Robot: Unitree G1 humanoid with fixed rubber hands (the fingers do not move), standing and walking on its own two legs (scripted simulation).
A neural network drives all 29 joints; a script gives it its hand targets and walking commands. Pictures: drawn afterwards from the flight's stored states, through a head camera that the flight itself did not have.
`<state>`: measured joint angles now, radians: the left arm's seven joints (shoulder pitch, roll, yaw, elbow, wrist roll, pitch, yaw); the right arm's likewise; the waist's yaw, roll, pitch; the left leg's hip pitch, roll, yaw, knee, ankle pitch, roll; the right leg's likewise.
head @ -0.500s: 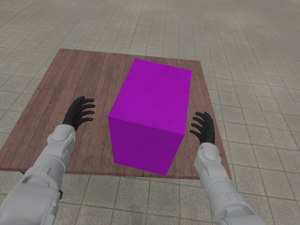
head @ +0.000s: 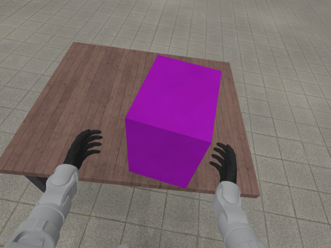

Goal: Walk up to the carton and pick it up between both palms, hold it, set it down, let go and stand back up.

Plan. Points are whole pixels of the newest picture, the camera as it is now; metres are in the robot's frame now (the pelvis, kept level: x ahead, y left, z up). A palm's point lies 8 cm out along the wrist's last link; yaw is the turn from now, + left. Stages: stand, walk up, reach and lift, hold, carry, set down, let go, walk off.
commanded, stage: set down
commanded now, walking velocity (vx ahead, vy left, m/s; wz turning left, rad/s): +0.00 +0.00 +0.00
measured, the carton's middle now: (172, 124) +0.49 -0.03 -0.03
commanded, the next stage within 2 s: none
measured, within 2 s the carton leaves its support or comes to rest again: neither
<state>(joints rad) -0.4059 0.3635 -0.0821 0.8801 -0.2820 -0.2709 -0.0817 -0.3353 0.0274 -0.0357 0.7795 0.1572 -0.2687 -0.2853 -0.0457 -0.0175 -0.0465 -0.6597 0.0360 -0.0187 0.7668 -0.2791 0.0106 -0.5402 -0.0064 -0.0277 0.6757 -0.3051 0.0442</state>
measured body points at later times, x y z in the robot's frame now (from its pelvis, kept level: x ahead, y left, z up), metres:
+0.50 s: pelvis +0.02 +0.00 +0.00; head +0.06 +0.03 +0.45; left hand +0.33 +0.23 -0.02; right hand +0.30 -0.17 -0.02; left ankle +0.06 +0.10 -0.71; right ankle +0.02 -0.15 -0.71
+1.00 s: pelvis +0.03 -0.01 +0.01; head +0.07 +0.02 +0.46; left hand +0.28 +0.23 -0.04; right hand +0.26 -0.18 -0.04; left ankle +0.06 +0.10 -0.71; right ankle +0.02 -0.15 -0.71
